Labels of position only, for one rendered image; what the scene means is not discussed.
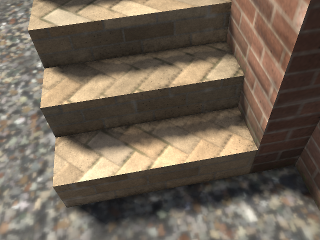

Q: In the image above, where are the stairs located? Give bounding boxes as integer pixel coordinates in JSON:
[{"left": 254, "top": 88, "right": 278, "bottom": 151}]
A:
[{"left": 28, "top": 0, "right": 258, "bottom": 208}]

